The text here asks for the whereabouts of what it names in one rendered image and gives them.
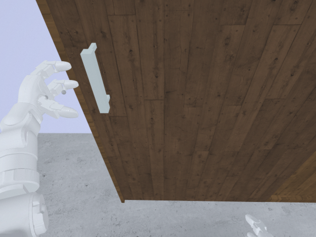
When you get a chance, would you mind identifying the left robot hand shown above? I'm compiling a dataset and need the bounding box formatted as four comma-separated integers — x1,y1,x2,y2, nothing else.
18,60,79,119

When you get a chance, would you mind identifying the handle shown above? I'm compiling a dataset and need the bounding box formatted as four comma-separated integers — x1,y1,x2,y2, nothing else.
80,43,110,113

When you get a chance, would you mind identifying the left robot upper arm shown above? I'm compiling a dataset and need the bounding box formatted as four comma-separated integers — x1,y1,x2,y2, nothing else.
0,192,49,237

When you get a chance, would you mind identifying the right robot hand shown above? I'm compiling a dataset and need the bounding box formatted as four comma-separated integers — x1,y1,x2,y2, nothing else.
245,214,273,237

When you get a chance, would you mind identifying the wardrobe door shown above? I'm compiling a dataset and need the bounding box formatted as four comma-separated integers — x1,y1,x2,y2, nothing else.
46,0,316,202
272,151,316,196

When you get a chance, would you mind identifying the left robot forearm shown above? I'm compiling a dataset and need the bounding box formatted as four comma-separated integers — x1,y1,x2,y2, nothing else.
0,102,43,199

